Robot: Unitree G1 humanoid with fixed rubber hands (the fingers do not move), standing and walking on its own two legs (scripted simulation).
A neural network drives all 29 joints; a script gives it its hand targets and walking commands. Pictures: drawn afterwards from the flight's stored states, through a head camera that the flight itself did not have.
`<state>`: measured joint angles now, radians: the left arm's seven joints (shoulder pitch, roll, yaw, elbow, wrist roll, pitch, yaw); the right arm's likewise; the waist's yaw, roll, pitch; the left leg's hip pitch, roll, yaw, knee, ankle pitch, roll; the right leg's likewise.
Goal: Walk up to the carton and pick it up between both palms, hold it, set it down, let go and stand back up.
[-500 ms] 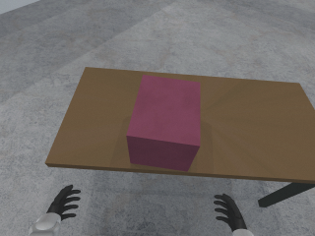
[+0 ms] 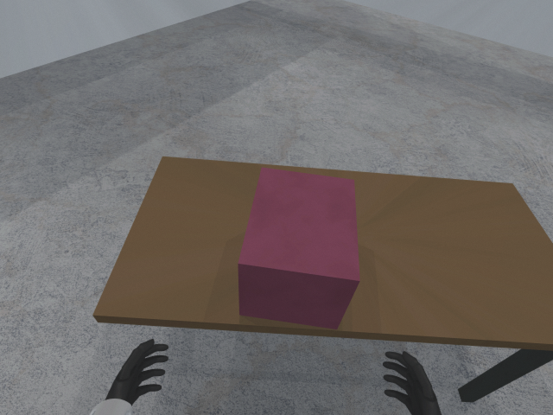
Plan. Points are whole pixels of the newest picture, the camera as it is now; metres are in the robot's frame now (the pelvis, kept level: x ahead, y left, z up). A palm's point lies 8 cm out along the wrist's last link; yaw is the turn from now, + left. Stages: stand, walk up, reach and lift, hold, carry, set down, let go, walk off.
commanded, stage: reach and lift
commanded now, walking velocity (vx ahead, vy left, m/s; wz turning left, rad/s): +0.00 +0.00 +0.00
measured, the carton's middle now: (298, 245) +0.49 -0.02 -0.11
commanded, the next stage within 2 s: none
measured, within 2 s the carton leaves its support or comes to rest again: neither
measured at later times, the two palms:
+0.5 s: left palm (142, 355) +0.21 +0.21 -0.05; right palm (414, 384) +0.21 -0.20 -0.06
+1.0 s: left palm (157, 304) +0.28 +0.21 -0.03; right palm (407, 336) +0.27 -0.19 -0.04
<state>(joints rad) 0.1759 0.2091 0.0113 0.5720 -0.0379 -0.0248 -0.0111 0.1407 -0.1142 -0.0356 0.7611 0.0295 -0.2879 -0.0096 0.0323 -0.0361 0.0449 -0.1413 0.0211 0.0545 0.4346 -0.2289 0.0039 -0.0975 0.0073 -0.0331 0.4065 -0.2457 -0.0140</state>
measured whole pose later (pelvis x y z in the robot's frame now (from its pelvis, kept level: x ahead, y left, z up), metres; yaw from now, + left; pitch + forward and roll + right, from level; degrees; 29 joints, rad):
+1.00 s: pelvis +0.00 +0.00 -0.02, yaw +1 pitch +3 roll -1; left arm -0.23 0.25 -0.05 0.91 -0.19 -0.46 -0.03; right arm -0.24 -0.10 0.03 1.01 0.21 -0.54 -0.09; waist -0.03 -0.02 -0.04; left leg -0.40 0.02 0.01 0.65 -0.32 0.00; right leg -0.34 0.01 -0.05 0.62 -0.34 -0.02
